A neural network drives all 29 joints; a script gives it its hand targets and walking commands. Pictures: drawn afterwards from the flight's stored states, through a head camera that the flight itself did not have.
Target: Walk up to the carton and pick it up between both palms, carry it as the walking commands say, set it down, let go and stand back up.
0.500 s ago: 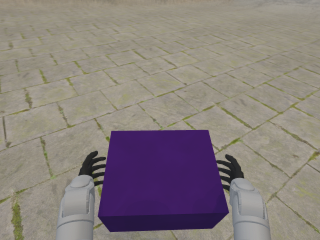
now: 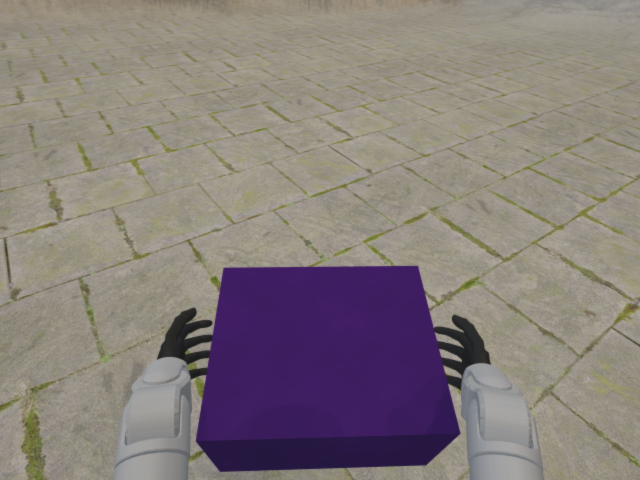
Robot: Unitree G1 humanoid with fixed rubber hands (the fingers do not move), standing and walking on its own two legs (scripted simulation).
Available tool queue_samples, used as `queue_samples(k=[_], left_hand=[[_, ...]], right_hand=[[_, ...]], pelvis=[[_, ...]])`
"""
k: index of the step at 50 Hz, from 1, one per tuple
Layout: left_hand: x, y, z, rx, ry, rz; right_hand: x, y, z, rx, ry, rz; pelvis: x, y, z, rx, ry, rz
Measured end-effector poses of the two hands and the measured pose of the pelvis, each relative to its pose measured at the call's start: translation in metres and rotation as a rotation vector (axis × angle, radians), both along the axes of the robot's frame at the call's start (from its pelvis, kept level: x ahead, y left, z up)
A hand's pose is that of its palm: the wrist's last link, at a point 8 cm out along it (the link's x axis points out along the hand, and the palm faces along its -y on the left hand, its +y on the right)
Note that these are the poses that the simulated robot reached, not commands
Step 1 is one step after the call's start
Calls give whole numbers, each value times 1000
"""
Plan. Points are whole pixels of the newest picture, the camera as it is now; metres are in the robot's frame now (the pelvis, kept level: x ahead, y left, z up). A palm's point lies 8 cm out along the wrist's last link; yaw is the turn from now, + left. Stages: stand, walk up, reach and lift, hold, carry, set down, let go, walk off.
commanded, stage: hold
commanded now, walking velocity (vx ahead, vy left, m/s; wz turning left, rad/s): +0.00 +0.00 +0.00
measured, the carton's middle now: (323, 364) +0.33 +0.00 -0.03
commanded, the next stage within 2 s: carry in 0.22 s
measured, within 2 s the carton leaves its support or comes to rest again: neither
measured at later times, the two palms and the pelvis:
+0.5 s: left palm (164, 343) +0.28 +0.20 +0.07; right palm (460, 344) +0.29 -0.17 +0.07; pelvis -0.01 +0.00 -0.03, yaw +2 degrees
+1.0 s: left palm (46, 424) +0.19 +0.29 +0.06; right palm (383, 373) +0.25 -0.07 +0.07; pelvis -0.02 +0.07 -0.03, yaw +8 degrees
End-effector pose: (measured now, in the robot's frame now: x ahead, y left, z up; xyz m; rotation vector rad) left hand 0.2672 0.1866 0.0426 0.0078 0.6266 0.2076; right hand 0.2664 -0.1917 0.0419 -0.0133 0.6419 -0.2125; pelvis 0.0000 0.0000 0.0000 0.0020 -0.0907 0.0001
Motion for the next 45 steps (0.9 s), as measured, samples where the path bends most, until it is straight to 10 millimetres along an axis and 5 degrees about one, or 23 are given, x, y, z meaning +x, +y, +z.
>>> queue_samples(k=[18,31,36,45], left_hand=[[8,1,10,2,-48,79],[23,31,43,-14,-80,156],[6,43,46,-19,-46,215],[-64,77,16,-68,34,302]], right_hand=[[8,6,3,0,-45,-9],[43,39,46,31,-78,-24],[37,52,40,58,-40,-10],[-6,89,24,58,33,26]], pelvis=[[-5,-2,-17,-7,98,18],[-17,13,-34,-16,173,60],[-16,15,-31,-36,187,80],[-13,41,-24,0,191,145]])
